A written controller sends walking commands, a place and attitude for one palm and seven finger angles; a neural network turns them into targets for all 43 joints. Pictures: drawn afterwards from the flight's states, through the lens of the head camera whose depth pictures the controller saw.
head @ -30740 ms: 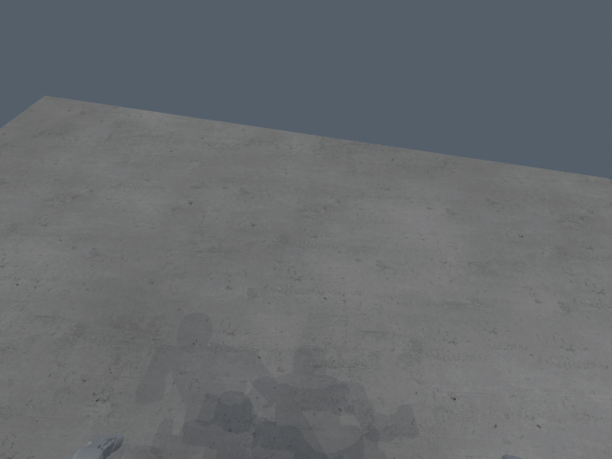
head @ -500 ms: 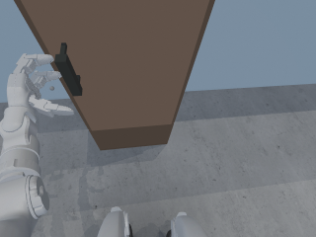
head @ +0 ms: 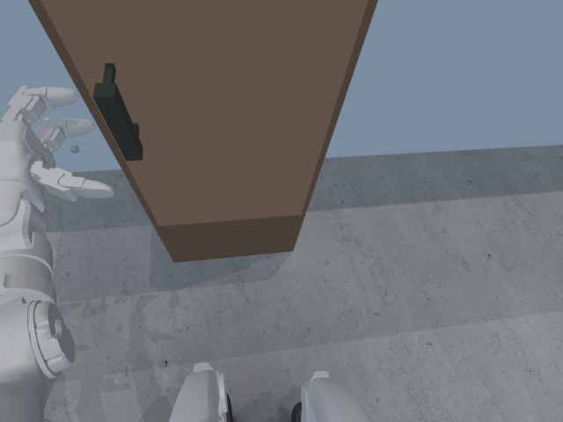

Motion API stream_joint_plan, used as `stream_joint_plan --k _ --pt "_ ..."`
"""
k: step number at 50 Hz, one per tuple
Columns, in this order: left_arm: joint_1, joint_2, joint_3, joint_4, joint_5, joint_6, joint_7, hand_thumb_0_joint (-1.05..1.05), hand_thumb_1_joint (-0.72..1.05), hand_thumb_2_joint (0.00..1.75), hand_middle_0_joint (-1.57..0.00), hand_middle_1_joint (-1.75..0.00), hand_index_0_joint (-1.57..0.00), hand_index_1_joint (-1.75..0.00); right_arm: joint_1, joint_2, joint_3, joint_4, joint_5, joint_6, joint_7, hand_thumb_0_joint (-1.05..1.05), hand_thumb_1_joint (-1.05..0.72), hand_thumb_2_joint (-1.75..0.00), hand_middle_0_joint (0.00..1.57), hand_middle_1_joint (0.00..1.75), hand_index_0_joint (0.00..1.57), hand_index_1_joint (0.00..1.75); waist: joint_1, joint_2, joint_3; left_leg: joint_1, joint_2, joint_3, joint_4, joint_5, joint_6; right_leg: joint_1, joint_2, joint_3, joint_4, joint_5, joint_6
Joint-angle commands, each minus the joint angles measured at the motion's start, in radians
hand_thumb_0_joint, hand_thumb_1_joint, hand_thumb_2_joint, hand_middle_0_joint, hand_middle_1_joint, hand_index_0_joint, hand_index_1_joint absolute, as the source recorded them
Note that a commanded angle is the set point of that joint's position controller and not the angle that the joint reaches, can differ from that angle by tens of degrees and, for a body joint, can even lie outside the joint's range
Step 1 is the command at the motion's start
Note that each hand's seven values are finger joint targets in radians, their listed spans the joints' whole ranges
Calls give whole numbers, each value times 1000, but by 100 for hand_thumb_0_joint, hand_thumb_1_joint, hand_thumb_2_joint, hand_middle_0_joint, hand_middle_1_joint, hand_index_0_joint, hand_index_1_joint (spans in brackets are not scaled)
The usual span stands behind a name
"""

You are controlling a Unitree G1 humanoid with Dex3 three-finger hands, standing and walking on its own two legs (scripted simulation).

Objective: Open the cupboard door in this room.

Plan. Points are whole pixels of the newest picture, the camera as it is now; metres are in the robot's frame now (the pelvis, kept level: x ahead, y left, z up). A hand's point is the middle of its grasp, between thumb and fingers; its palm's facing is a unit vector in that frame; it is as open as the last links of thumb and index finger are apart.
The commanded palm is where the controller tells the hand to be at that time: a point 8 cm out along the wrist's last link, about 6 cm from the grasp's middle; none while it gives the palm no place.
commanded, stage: move the hooked fingers beside the handle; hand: left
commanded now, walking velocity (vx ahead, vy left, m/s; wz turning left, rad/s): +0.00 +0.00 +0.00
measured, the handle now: (122, 114) +0.53 +0.21 +0.06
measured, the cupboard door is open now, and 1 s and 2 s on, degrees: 0 0 0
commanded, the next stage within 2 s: slide the fingers in behind the handle in 0.50 s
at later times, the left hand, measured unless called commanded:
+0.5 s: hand (73, 143) +0.48 +0.27 +0.06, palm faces +0.09 -1.00 -0.01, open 13.9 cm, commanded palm +0.46 +0.30 +0.07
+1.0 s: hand (97, 144) +0.48 +0.23 +0.07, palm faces +0.07 -1.00 +0.00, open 14.0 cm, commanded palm +0.45 +0.27 +0.07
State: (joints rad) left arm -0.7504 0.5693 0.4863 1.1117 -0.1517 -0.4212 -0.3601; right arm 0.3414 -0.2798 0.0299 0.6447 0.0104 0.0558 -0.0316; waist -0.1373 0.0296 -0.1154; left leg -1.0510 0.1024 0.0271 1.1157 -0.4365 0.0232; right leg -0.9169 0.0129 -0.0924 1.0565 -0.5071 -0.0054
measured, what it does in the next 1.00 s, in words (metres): stands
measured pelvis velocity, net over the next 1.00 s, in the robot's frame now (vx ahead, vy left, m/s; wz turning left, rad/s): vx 0.01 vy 0.01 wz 0.00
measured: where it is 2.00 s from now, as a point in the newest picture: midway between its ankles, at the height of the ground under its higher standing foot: outside the picture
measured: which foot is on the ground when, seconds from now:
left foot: down 0.00-1.00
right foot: down 0.00-1.00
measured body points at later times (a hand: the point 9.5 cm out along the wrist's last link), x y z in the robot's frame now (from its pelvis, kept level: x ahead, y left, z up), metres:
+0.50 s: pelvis +0.00 +0.01 +0.00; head +0.13 +0.04 +0.43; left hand +0.47 +0.32 +0.07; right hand +0.03 -0.26 -0.11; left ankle +0.05 +0.11 -0.65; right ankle +0.00 -0.12 -0.65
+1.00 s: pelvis +0.01 +0.01 +0.00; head +0.13 +0.03 +0.44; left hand +0.47 +0.29 +0.07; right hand +0.05 -0.26 -0.11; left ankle +0.05 +0.11 -0.65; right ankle +0.00 -0.12 -0.65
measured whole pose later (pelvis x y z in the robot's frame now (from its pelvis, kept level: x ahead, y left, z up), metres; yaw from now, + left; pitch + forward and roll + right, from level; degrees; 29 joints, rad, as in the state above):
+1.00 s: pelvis +0.01 +0.01 +0.00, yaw +0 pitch +21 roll -4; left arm -0.74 0.48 0.41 1.05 -0.14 -0.43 -0.27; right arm 0.33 -0.26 0.03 0.64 0.00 0.06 -0.01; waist -0.13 0.03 -0.12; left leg -1.03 0.09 0.03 1.10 -0.45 0.03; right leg -0.89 0.01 -0.08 1.03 -0.51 0.01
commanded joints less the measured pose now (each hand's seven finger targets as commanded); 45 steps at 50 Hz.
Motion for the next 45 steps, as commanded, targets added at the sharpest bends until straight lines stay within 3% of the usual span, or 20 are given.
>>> stream_joint_plan --k 1,3,5,7,9,12,14,19,21,25,28,30,32,34,35,38,40,43,45 --pt "-386 318 42 -212 -18 -86 7 0 -50 30 -30 -120 -30 -120 134 -178 -61 -54 -1 -17 -16 0 -90 -90 20 30 20 30 8 128 -434 453 -56 -73 -116 292 7 73 53 51 -143 279 -9" --pt "-393 313 36 -186 -24 -79 -5 0 -50 30 -30 -120 -30 -120 139 -182 -60 -52 0 -18 -19 0 -90 -90 20 30 20 30 -3 102 -417 430 -56 -73 -114 273 12 73 54 53 -145 267 -10" --pt "-421 311 16 -175 -17 -70 -15 0 -50 30 -30 -120 -30 -120 135 -186 -59 -49 1 -18 -23 0 -90 -90 20 30 20 30 -11 126 -400 439 -53 -81 -120 253 9 32 52 47 -145 236 -10" --pt "-414 265 -15 -194 -25 -68 -23 0 -50 30 -30 -120 -30 -120 137 -183 -62 -50 -1 -21 -21 0 -90 -90 20 30 20 30 -9 159 -419 487 -52 -87 -126 257 5 7 52 41 -151 223 -13" --pt "-420 264 -10 -218 -31 -79 -24 0 -50 30 -30 -120 -30 -120 145 -186 -66 -43 -4 -22 -22 0 -90 -90 20 30 20 30 -6 166 -463 539 -48 -101 -125 302 1 -11 52 34 -142 239 -17" --pt "-435 250 -20 -168 -24 -62 -9 0 -50 30 -30 -120 -30 -120 145 -186 -64 -36 -3 -22 -22 0 -90 -90 20 30 20 30 -20 124 -401 489 -48 -103 -127 248 4 -32 50 31 -146 204 -12" --pt "-433 297 21 -166 -19 -62 5 0 -50 30 -30 -120 -30 -120 153 -191 -63 -38 -7 -22 -22 0 -90 -90 20 30 20 30 -6 111 -431 480 -50 -104 -123 263 5 -9 50 34 -138 216 -13" --pt "-434 332 44 -222 -3 -82 18 0 -50 30 -30 -120 -30 -120 158 -185 -63 -48 -12 -19 -16 0 -90 -90 20 30 20 30 10 166 -507 527 -49 -99 -108 348 -1 16 52 36 -122 275 -15" --pt "-416 331 44 -195 -3 -75 16 0 -50 30 -30 -120 -30 -120 155 -186 -61 -46 -9 -14 -16 0 -90 -90 20 30 20 30 4 145 -465 510 -46 -99 -112 338 -1 11 54 32 -127 267 -15" --pt "-402 298 21 -227 -10 -65 6 0 -50 30 -30 -120 -30 -120 156 -183 -63 -54 -9 -10 -13 0 -90 -90 20 30 20 30 8 177 -493 548 -46 -99 -117 373 -4 15 56 28 -128 290 -14" --pt "-371 284 23 -194 -20 -54 1 0 -50 30 -30 -120 -30 -120 160 -184 -63 -53 -7 -6 -14 0 -90 -90 20 30 20 30 -2 115 -445 513 -47 -96 -118 361 3 22 59 26 -135 294 -14" --pt "-398 294 22 -208 -18 -54 0 0 -50 30 -30 -120 -30 -120 157 -184 -64 -50 -7 -4 -15 0 -90 -90 20 30 20 30 -2 140 -452 509 -48 -92 -116 360 2 24 55 30 -134 299 -11" --pt "-401 264 2 -225 -23 -58 -1 0 -50 30 -30 -120 -30 -120 156 -181 -66 -50 -8 -5 -14 0 -90 -90 20 30 20 30 -7 137 -451 525 -48 -94 -117 365 2 18 56 29 -138 300 -12" --pt "-412 248 -7 -260 -23 -74 3 0 -50 30 -30 -120 -30 -120 158 -178 -69 -46 -11 -5 -11 0 -90 -90 20 30 20 30 -1 174 -493 576 -45 -104 -114 409 -4 5 57 24 -128 313 -17" --pt "-401 213 -28 -269 -27 -74 5 0 -50 30 -30 -120 -30 -120 157 -173 -71 -44 -10 -6 -8 0 -90 -90 20 30 20 30 -3 185 -491 597 -45 -105 -117 418 -7 -8 57 21 -133 308 -17" --pt "-379 168 -51 -262 -29 -67 22 0 -50 30 -30 -120 -30 -120 157 -171 -73 -43 -11 -3 -5 0 -90 -90 20 30 20 30 -6 162 -466 601 -45 -111 -123 421 -7 -16 58 16 -138 300 -19" --pt "-390 183 -40 -238 -22 -56 40 0 -50 30 -30 -120 -30 -120 151 -172 -72 -39 -10 0 -5 0 -90 -90 20 30 20 30 -7 136 -445 565 -46 -107 -128 382 -6 -4 54 18 -141 291 -15" --pt "-386 204 -20 -278 -10 -67 68 0 -50 30 -30 -120 -30 -120 149 -170 -71 -52 -14 -2 -1 0 -90 -90 20 30 20 30 11 155 -474 570 -52 -102 -128 393 -6 21 54 23 -135 304 -19" --pt "-380 175 -36 -281 -4 -76 85 0 -50 30 -30 -120 -30 -120 143 -161 -69 -54 -15 -2 4 0 -90 -90 20 30 20 30 12 154 -471 579 -51 -102 -131 400 -8 26 55 21 -135 308 -18"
